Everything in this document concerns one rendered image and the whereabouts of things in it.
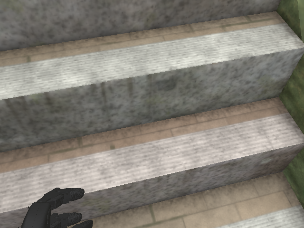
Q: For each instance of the left robot hand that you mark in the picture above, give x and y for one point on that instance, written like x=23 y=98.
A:
x=39 y=213

